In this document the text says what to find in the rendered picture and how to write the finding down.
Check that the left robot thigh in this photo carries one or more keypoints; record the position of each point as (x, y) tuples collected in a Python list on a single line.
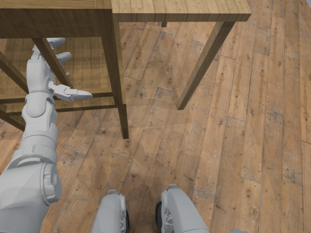
[(109, 215)]

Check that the robot thigh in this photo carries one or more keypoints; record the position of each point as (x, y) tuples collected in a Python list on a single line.
[(109, 215), (185, 217)]

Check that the table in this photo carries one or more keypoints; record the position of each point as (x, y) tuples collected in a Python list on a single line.
[(224, 12)]

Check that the left robot upper arm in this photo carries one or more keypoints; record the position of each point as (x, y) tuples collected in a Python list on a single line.
[(26, 193)]

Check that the robot left hand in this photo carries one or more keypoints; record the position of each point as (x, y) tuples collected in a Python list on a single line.
[(39, 74)]

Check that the left robot forearm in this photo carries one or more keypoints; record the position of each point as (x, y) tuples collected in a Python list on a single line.
[(40, 137)]

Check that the chair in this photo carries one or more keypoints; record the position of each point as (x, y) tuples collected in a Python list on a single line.
[(91, 36)]

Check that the right robot thigh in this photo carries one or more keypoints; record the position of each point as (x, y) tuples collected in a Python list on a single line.
[(185, 217)]

